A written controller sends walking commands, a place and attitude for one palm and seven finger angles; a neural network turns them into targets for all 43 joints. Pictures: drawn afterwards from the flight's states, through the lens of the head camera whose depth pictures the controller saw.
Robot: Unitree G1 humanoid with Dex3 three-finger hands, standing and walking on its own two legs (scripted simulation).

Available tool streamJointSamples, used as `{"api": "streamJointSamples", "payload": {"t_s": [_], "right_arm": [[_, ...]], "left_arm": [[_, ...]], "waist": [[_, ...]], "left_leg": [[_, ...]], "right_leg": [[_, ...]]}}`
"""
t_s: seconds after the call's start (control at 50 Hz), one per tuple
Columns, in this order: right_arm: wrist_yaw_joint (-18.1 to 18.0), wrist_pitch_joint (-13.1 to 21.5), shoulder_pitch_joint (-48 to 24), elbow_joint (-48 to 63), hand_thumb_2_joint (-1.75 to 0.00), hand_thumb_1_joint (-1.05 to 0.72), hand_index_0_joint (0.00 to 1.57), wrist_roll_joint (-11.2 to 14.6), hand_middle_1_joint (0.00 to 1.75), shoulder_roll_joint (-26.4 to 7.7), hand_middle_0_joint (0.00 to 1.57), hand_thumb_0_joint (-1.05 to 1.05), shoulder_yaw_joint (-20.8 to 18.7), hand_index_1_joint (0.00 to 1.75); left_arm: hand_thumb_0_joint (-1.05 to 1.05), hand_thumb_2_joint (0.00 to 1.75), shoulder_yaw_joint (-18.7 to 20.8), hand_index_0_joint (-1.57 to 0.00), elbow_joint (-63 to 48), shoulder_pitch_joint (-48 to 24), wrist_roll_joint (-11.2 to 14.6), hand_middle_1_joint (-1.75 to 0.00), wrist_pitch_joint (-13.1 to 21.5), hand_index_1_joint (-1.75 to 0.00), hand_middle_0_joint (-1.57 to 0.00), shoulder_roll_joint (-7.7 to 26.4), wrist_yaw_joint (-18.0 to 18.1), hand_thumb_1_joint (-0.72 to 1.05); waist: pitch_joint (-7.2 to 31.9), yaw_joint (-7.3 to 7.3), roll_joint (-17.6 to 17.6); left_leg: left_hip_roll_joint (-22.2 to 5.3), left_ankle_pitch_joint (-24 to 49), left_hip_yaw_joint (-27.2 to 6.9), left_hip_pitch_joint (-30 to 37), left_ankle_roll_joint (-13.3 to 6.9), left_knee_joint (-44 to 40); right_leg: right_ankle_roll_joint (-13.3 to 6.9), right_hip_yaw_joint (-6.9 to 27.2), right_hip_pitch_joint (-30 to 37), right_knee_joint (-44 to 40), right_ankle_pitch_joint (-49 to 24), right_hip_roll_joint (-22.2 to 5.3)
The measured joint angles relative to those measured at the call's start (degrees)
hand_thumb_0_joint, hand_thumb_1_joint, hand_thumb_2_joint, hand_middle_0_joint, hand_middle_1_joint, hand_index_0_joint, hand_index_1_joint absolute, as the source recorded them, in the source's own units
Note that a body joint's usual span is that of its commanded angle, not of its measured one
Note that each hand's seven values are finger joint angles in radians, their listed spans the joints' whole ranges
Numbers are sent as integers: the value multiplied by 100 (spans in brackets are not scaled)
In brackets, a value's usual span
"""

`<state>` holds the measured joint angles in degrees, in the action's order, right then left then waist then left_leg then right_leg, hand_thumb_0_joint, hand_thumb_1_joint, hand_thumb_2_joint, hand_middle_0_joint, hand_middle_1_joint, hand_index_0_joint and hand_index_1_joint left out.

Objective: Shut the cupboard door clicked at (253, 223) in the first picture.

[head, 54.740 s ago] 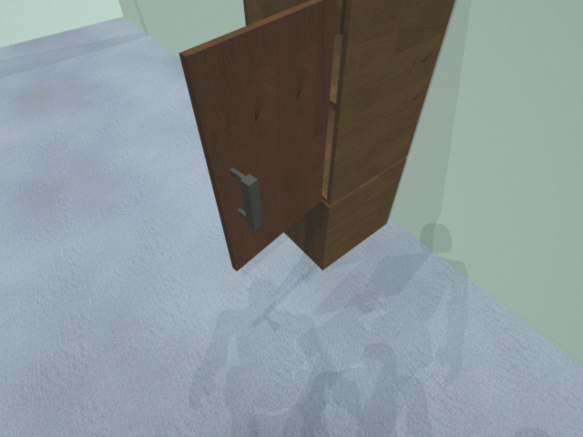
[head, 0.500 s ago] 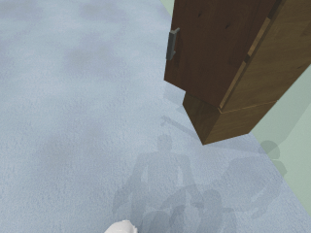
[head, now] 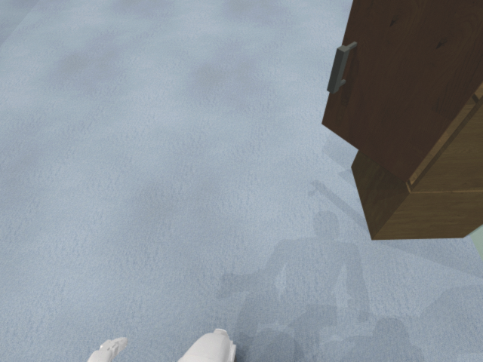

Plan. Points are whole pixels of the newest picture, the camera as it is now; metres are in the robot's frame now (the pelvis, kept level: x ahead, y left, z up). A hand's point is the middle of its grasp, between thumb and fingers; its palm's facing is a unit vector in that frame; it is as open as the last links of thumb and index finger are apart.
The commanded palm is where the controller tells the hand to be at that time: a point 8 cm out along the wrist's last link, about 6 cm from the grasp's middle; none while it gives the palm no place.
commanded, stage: walk to a spot facing it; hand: left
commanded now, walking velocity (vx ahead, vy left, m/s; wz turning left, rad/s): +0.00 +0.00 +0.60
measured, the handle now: (342, 67) +0.89 -0.27 -0.06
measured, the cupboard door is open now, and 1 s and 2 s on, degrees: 39 39 39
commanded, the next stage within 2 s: turn to face it in 1.24 s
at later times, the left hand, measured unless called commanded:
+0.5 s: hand out of the picture +0.00 +0.24 -0.17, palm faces +0.35 -0.91 -0.24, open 7.4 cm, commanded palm none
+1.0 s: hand out of the picture +0.12 +0.21 -0.14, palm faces +0.59 -0.77 -0.24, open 7.4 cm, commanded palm none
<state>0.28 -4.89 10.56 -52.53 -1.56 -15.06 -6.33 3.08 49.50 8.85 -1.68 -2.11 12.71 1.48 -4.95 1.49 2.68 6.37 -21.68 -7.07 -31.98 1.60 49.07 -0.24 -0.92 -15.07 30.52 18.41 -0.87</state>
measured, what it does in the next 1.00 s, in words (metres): walks ahead, turning left: left foot, then right foot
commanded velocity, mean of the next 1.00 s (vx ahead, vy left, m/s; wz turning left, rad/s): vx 0.17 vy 0.00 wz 0.60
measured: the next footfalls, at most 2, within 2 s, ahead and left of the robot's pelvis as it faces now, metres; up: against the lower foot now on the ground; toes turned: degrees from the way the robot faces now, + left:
left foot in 0.34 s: +0.01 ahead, +0.13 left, +0.00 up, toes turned +19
right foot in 0.76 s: +0.25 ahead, -0.05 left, +0.00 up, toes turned +23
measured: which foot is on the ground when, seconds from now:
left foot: up 0.00-0.32, down 0.34-0.76, up 0.78-1.00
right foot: down 0.00-0.34, up 0.36-0.74, down 0.76-1.00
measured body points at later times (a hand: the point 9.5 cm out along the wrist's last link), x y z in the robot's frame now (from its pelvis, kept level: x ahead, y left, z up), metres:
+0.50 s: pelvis +0.03 +0.03 +0.00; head +0.07 +0.07 +0.44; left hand -0.02 +0.29 -0.16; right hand +0.22 -0.18 -0.12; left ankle -0.03 +0.12 -0.73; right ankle +0.03 -0.12 -0.66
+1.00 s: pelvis +0.19 +0.03 +0.01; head +0.24 +0.04 +0.46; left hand +0.09 +0.25 -0.12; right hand +0.38 -0.15 -0.14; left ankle +0.10 +0.14 -0.63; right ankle +0.21 -0.07 -0.73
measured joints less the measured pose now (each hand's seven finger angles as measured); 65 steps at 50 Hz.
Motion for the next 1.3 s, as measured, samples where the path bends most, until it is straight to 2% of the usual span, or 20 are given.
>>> {"api": "streamJointSamples", "payload": {"t_s": [0.06, 0.1, 0.28, 0.32, 0.34, 0.38, 0.42, 0.5, 0.6, 0.7, 0.74, 0.78, 0.84, 0.9, 1.0, 1.1, 1.18, 1.22, 1.26, 1.3], "right_arm": [[56, 7, 3, 49, -90, -91, 20, -16, 30, -47, 20, 1, -1, 30], [87, 8, 5, 83, -90, -91, 20, 7, 30, -26, 20, 1, 35, 30], [124, -50, -347, 72, -90, -91, 20, 54, 30, 120, 20, 1, 226, 30], [132, 23, -449, 150, -90, -91, 20, 58, 30, 152, 20, 1, 267, 30], [141, 90, -481, 209, -90, -91, 20, 48, 30, 143, 20, 1, 285, 30], [121, 230, -570, 272, -90, -91, 20, 37, 30, 205, 20, 1, 305, 30], [74, 313, -534, 328, -90, -91, 20, 25, 30, 243, 20, 1, 367, 30], [-27, 398, -266, 335, -90, -91, 20, -5, 30, 254, 20, 1, 410, 30], [-23, 451, 175, 136, -90, -90, 20, -5, 30, 282, 21, 1, 428, 30], [4, 427, 562, -86, -90, -90, 21, -27, 30, 285, 21, 1, 385, 30], [3, 401, 703, -173, -90, -90, 21, -16, 30, 261, 21, 1, 352, 30], [0, 365, 798, -278, -90, -90, 21, 39, 30, 199, 21, 1, 296, 30], [23, 280, 737, -412, -90, -90, 20, 13, 30, 116, 20, 1, 217, 30], [97, 285, 608, -403, -90, -91, 20, -12, 30, 96, 20, 1, 183, 30], [165, 247, 259, -238, -90, -91, 20, 6, 30, 127, 20, 1, 177, 30], [206, 187, -233, -59, -90, -91, 20, 9, 30, 166, 20, 1, 252, 30], [225, 235, -576, 157, -90, -91, 20, -4, 30, 183, 20, 1, 333, 30], [238, 334, -631, 328, -90, -91, 20, -24, 30, 123, 20, 1, 368, 30], [169, 458, -697, 424, -90, -91, 20, 9, 30, 113, 20, 1, 370, 30], [95, 476, -699, 470, -90, -91, 20, 41, 30, 118, 20, 1, 428, 30]], "left_arm": [[1, 90, -31, -20, 111, 218, 28, -30, -9, -30, -20, -94, 28, 91], [1, 90, -43, -20, 152, 325, 32, -30, 35, -30, -20, -120, 37, 91], [1, 89, -20, -20, 136, 644, -12, -30, 156, -30, -20, -108, -3, 90], [1, 89, 18, -20, 165, 731, -4, -30, 141, -30, -20, -29, -13, 90], [1, 89, 38, -20, 177, 793, 18, -30, 124, -30, -21, 11, -23, 90], [1, 89, 73, -20, 265, 747, 46, -30, 1, -30, -20, 143, -33, 90], [1, 89, 97, -20, 333, 677, 32, -30, -126, -30, -20, 220, -40, 91], [1, 90, 127, -20, 315, 446, 13, -30, -116, -30, -20, 243, -173, 91], [1, 90, 124, -20, 114, 147, 3, -30, 18, -30, -20, 234, -293, 91], [1, 90, 94, -20, -63, -134, 20, -30, 99, -30, -20, 196, -352, 91], [1, 90, 72, -20, -135, -170, 25, -30, 187, -30, -20, 176, -368, 91], [1, 90, 39, -20, -186, -178, -5, -30, 354, -30, -20, 112, -340, 91], [1, 90, -37, -20, -176, -77, -6, -30, 441, -30, -20, -70, -244, 91], [1, 89, -48, -20, -29, 201, 4, -30, 456, -30, -20, -197, -170, 91], [1, 89, -69, -20, 284, 640, 18, -30, 511, -30, -20, -323, -97, 91], [1, 90, -81, -20, 520, 974, 12, -30, 459, -30, -20, -314, -57, 91], [1, 89, -53, -20, 610, 1184, 5, -30, 376, -30, -20, -224, -65, 91], [1, 89, -31, -20, 629, 1340, 38, -30, 313, -30, -20, -188, -82, 91], [1, 89, -21, -20, 640, 1203, 94, -30, 144, -30, -20, -85, -80, 91], [1, 89, 22, -20, 519, 942, 104, -30, 16, -30, -20, 18, -34, 91]], "waist": [[-84, 29, -5], [-148, 52, -82], [-312, -200, -373], [-296, -249, -482], [-259, -263, -509], [-295, -298, -672], [-259, -323, -708], [-132, -252, -565], [16, -152, -446], [75, -2, -320], [100, 46, -242], [116, 51, -108], [72, 75, 12], [118, 72, -63], [70, 44, -195], [-156, -99, -298], [-337, -270, -435], [-315, -305, -406], [-358, -273, -444], [-437, -309, -493]], "left_leg": [[-197, -82, 405, -243, 134, 1426], [-372, -76, 585, -138, 205, 1607], [-744, -338, 1003, 967, 139, -262], [-698, 20, 1128, 1305, 69, -1027], [-684, 388, 1157, 1477, -85, -1408], [-575, 246, 1126, 1421, -307, -1233], [-556, 118, 1049, 1496, -343, -1255], [-535, 299, 762, 1781, -317, -1732], [-480, 441, 456, 2154, -300, -2248], [-468, 271, 193, 2375, -176, -2330], [-482, 24, 76, 2368, -93, -2078], [-477, -532, -34, 2062, -154, -1146], [-475, -624, 254, 1171, -238, 1063], [-657, 39, 643, 487, -181, 2024], [-890, 569, 855, -151, -27, 1790], [-946, 707, 1180, -171, -30, 482], [-756, 634, 1491, 234, -200, -687], [-654, 1249, 1497, 647, -386, -1329], [-526, 930, 1406, 524, -701, -956], [-431, 684, 1322, 609, -830, -906]], "right_leg": [[-7, -207, 202, -138, -29, -151], [-8, -347, 303, -180, -5, -272], [130, -1087, 430, 219, 415, -699], [212, -1220, 369, 502, 599, -812], [254, -1258, 251, 806, 713, -867], [328, -863, -179, 1903, 1232, -850], [347, -539, -582, 2753, 1400, -686], [383, -228, -1149, 3275, 770, -530], [450, -13, -1439, 2645, 204, -516], [477, -45, -1247, 1317, -44, -408], [453, -118, -931, 658, -253, -281], [225, -254, -754, 464, -389, -216], [-53, -587, -463, 508, -155, -303], [-71, -821, 19, -2, -187, -399], [-35, -1303, 704, -661, -171, -463], [71, -1765, 1157, -765, 112, -478], [239, -2022, 1285, -249, 621, -647], [309, -2033, 1046, 704, 947, -816], [346, -1332, 299, 2449, 1443, -814], [353, -704, -348, 3590, 1509, -655]]}}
